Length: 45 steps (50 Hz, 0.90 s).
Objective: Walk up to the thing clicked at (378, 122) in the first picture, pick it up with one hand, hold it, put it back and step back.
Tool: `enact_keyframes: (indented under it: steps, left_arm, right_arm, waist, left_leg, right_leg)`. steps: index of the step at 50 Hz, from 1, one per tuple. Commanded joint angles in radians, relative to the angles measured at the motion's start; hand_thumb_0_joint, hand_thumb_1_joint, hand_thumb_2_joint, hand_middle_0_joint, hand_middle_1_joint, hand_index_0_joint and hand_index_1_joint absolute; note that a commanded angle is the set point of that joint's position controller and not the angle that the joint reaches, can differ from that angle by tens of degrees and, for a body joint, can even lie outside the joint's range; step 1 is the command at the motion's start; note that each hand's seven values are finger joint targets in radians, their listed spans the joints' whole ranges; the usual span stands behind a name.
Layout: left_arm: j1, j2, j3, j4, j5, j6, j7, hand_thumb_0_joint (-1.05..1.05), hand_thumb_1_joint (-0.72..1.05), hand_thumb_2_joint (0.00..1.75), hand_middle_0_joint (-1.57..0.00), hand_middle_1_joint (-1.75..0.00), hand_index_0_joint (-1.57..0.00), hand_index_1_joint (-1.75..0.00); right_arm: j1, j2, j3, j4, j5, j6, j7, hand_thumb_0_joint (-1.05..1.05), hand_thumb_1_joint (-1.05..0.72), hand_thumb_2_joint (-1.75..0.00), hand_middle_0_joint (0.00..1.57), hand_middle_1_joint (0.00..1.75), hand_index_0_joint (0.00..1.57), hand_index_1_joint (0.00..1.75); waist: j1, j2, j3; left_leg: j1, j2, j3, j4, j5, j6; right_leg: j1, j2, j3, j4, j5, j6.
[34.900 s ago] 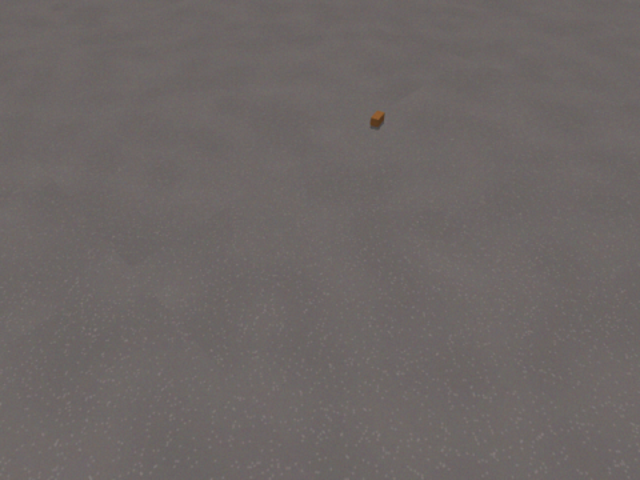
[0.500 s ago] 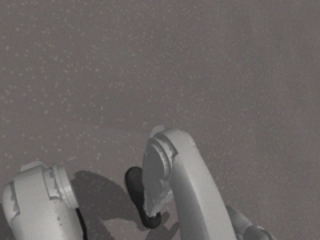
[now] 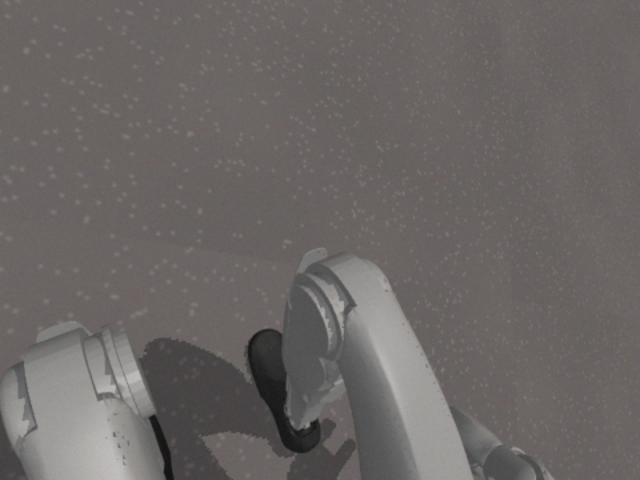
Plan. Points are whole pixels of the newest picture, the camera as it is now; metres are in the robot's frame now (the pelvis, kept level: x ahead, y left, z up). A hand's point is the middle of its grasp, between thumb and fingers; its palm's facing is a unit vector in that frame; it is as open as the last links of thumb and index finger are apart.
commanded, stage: open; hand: left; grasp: from above
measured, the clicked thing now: out of the picture +0.43 +0.33 -0.27
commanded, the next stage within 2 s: withdraw in 0.48 s
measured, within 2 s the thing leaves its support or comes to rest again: neither
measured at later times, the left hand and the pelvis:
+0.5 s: hand out of the picture +0.41 +0.33 -0.24, palm faces -0.47 -0.07 -0.88, open 12.7 cm; pelvis +0.00 +0.00 +0.00, yaw +0 degrees
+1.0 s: hand out of the picture +0.44 +0.36 -0.14, palm faces -0.26 -0.06 -0.96, open 13.1 cm; pelvis +0.01 +0.00 +0.02, yaw +2 degrees
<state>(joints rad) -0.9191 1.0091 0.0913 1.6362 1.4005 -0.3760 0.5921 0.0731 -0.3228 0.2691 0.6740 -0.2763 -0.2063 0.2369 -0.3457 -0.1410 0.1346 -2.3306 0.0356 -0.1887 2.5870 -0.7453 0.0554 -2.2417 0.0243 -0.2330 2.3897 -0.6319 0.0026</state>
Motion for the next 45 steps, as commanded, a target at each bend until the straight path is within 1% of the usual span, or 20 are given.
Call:
enact_keyframes:
  steps: [1,4,5,8,9,12,13,16,20,22,27,29,32,35,38,40,41,42,43,45]
  left_arm:
    - [-0.217,0.235,0.023,-0.101,-0.018,-0.015,0.037,0.0,-0.11,0.68,-0.43,-0.58,-0.42,-0.59]
    - [-0.22,0.24,0.025,-0.112,-0.018,-0.018,0.043,0.0,-0.15,0.71,-0.39,-0.63,-0.38,-0.63]
    - [-0.212,0.25,0.028,-0.102,-0.016,-0.019,0.049,0.0,-0.16,0.72,-0.38,-0.63,-0.37,-0.64]
    - [-0.209,0.226,0.004,-0.082,-0.006,-0.014,0.052,0.0,-0.19,0.75,-0.35,-0.66,-0.34,-0.67]
    - [-0.228,0.225,0.005,-0.113,-0.017,-0.015,0.056,0.0,-0.22,0.77,-0.33,-0.67,-0.32,-0.68]
    - [-0.223,0.236,0.01,-0.113,-0.007,-0.009,0.063,0.0,-0.24,0.79,-0.31,-0.7,-0.3,-0.71]
    - [-0.24,0.233,0.01,-0.122,-0.002,-0.01,0.061,0.0,-0.24,0.8,-0.31,-0.7,-0.29,-0.71]
    - [-0.217,0.211,0.002,-0.105,-0.012,0.0,0.057,0.0,-0.28,0.83,-0.26,-0.73,-0.25,-0.74]
    - [-0.241,0.237,0.019,-0.124,-0.017,0.003,0.057,0.0,-0.3,0.84,-0.25,-0.76,-0.24,-0.77]
    - [-0.222,0.219,0.007,-0.105,-0.014,0.008,0.049,0.0,-0.32,0.86,-0.23,-0.78,-0.22,-0.79]
    - [-0.221,0.22,0.009,-0.108,-0.021,0.0,0.037,0.0,-0.35,0.89,-0.19,-0.82,-0.19,-0.82]
    - [-0.236,0.244,0.026,-0.128,-0.023,-0.006,0.04,0.0,-0.35,0.89,-0.2,-0.81,-0.19,-0.82]
    - [-0.206,0.21,0.011,-0.106,-0.027,-0.009,0.029,0.0,-0.3,0.82,-0.23,-0.84,-0.25,-0.82]
    - [-0.244,0.285,0.072,-0.239,-0.018,-0.014,0.048,0.0,-0.3,0.82,-0.23,-0.83,-0.24,-0.81]
    - [-0.204,0.245,0.103,-0.226,-0.015,0.017,0.06,0.0,-0.31,0.83,-0.22,-0.83,-0.23,-0.81]
    - [-0.239,0.268,0.149,-0.316,-0.03,0.042,0.074,0.0,-0.32,0.83,-0.22,-0.82,-0.23,-0.81]
    - [-0.21,0.276,0.188,-0.349,-0.043,0.066,0.074,0.0,-0.33,0.84,-0.21,-0.82,-0.21,-0.82]
    - [-0.184,0.252,0.203,-0.402,-0.066,0.089,0.072,0.0,-0.34,0.85,-0.2,-0.83,-0.21,-0.82]
    - [-0.207,0.142,0.128,-0.411,-0.097,0.11,0.055,0.0,-0.34,0.85,-0.21,-0.82,-0.21,-0.81]
    - [-0.192,0.092,0.109,-0.43,-0.137,0.163,0.025,0.0,-0.36,0.87,-0.19,-0.82,-0.19,-0.83]
  right_arm:
    - [0.167,-0.323,-0.098,-0.007,0.004,-0.001,-0.014,0.0,-0.9,-0.9,0.2,0.3,0.2,0.3]
    - [0.163,-0.332,-0.106,-0.009,0.005,0.0,-0.019,0.0,-0.9,-0.9,0.2,0.3,0.2,0.3]
    - [0.153,-0.316,-0.091,-0.005,0.003,0.003,-0.018,0.0,-0.89,-0.9,0.2,0.3,0.2,0.3]
    - [0.15,-0.325,-0.097,-0.009,0.001,0.002,-0.019,0.0,-0.89,-0.9,0.2,0.3,0.2,0.3]
    - [0.139,-0.333,-0.104,-0.004,0.003,0.0,-0.021,0.0,-0.89,-0.9,0.2,0.3,0.2,0.3]
    - [0.134,-0.327,-0.102,-0.005,0.002,-0.001,-0.022,0.0,-0.89,-0.9,0.2,0.3,0.2,0.3]
    - [0.148,-0.342,-0.113,-0.012,0.003,-0.002,-0.021,0.0,-0.89,-0.9,0.2,0.3,0.2,0.3]
    - [0.146,-0.327,-0.097,-0.006,0.006,-0.011,-0.015,0.0,-0.89,-0.9,0.2,0.3,0.2,0.3]
    - [0.145,-0.335,-0.106,-0.003,0.007,-0.014,-0.017,0.0,-0.89,-0.9,0.2,0.3,0.2,0.3]
    - [0.14,-0.327,-0.101,-0.002,0.008,-0.011,-0.015,0.0,-0.89,-0.9,0.2,0.3,0.2,0.3]
    - [0.149,-0.331,-0.102,-0.004,0.009,-0.012,-0.014,0.0,-0.89,-0.9,0.2,0.3,0.2,0.3]
    - [0.146,-0.325,-0.1,-0.006,0.013,-0.01,-0.016,0.0,-0.89,-0.9,0.2,0.3,0.2,0.3]
    - [0.156,-0.316,-0.092,-0.009,0.007,-0.01,-0.01,0.0,-0.9,-0.9,0.2,0.3,0.2,0.3]
    - [0.174,-0.326,-0.122,-0.011,0.009,-0.008,-0.013,0.0,-0.9,-0.9,0.2,0.3,0.2,0.3]
    - [0.202,-0.314,-0.145,-0.011,0.01,-0.015,0.008,0.0,-0.89,-0.9,0.2,0.3,0.2,0.3]
    - [0.214,-0.301,-0.166,-0.004,0.02,-0.018,0.02,0.0,-0.89,-0.9,0.2,0.3,0.2,0.3]
    - [0.228,-0.306,-0.189,-0.009,0.03,-0.018,0.025,0.0,-0.89,-0.9,0.2,0.3,0.2,0.3]
    - [0.238,-0.319,-0.225,-0.006,0.041,-0.015,0.028,0.0,-0.89,-0.9,0.2,0.3,0.2,0.3]
    - [0.209,-0.298,-0.23,-0.023,0.054,-0.021,0.04,0.0,-0.89,-0.9,0.2,0.3,0.2,0.3]
    - [0.217,-0.294,-0.254,-0.016,0.087,-0.01,0.045,0.0,-0.89,-0.9,0.2,0.3,0.2,0.3]
  waist:
    - [-0.029,0.494,-0.612]
    - [-0.021,0.517,-0.639]
    - [-0.012,0.515,-0.635]
    - [-0.026,0.509,-0.611]
    - [-0.016,0.506,-0.619]
    - [-0.01,0.513,-0.61]
    - [-0.021,0.528,-0.619]
    - [-0.028,0.5,-0.599]
    - [-0.02,0.539,-0.608]
    - [-0.017,0.519,-0.6]
    - [-0.029,0.524,-0.6]
    - [-0.012,0.529,-0.607]
    - [-0.025,0.494,-0.602]
    - [0.015,0.591,-0.719]
    - [0.012,0.606,-0.718]
    - [0.038,0.637,-0.763]
    - [0.065,0.661,-0.803]
    - [0.088,0.711,-0.853]
    - [0.084,0.719,-0.839]
    - [0.115,0.699,-0.891]
  left_leg:
    - [0.462,0.001,0.03,-0.29,0.239,-0.042]
    - [0.492,0.002,0.023,-0.294,0.272,-0.046]
    - [0.47,0.002,0.022,-0.299,0.265,-0.045]
    - [0.462,0.003,0.028,-0.288,0.249,-0.043]
    - [0.462,0.002,0.018,-0.302,0.234,-0.045]
    - [0.455,0.004,0.014,-0.316,0.202,-0.046]
    - [0.489,0.004,0.011,-0.318,0.224,-0.05]
    - [0.476,0.004,0.013,-0.301,0.242,-0.046]
    - [0.48,0.004,0.01,-0.319,0.226,-0.05]
    - [0.476,0.005,0.008,-0.316,0.219,-0.051]
    - [0.47,0.001,0.019,-0.301,0.242,-0.047]
    - [0.478,0.002,0.01,-0.315,0.238,-0.051]
    - [0.465,0.0,0.023,-0.29,0.241,-0.044]
    - [0.544,0.003,0.029,-0.31,0.275,-0.055]
    - [0.56,0.001,0.038,-0.306,0.32,-0.063]
    - [0.547,-0.003,0.054,-0.31,0.31,-0.058]
    - [0.588,-0.008,0.058,-0.33,0.328,-0.063]
    - [0.631,-0.009,0.065,-0.356,0.348,-0.07]
    - [0.614,-0.011,0.067,-0.374,0.31,-0.07]
    - [0.621,-0.013,0.064,-0.418,0.308,-0.065]
  right_leg:
    - [0.334,0.064,-0.016,-0.184,0.209,-0.023]
    - [0.329,0.063,-0.021,-0.177,0.228,-0.026]
    - [0.337,0.067,-0.02,-0.18,0.221,-0.029]
    - [0.326,0.068,-0.014,-0.179,0.216,-0.027]
    - [0.308,0.068,-0.022,-0.181,0.197,-0.029]
    - [0.294,0.068,-0.02,-0.179,0.167,-0.033]
    - [0.281,0.064,-0.027,-0.174,0.185,-0.03]
    - [0.29,0.063,-0.025,-0.172,0.207,-0.024]
    - [0.287,0.06,-0.024,-0.174,0.189,-0.029]
    - [0.273,0.061,-0.027,-0.169,0.182,-0.029]
    - [0.296,0.061,-0.025,-0.172,0.207,-0.026]
    - [0.288,0.058,-0.026,-0.173,0.192,-0.031]
    - [0.307,0.059,-0.025,-0.174,0.208,-0.023]
    - [0.34,0.06,-0.013,-0.177,0.227,-0.033]
    - [0.309,0.058,-0.017,-0.151,0.27,-0.029]
    - [0.319,0.055,0.0,-0.166,0.27,-0.033]
    - [0.302,0.045,-0.002,-0.164,0.273,-0.035]
    - [0.3,0.04,0.004,-0.166,0.281,-0.041]
    - [0.263,0.038,0.007,-0.172,0.254,-0.045]
    - [0.249,0.037,0.014,-0.214,0.248,-0.05]
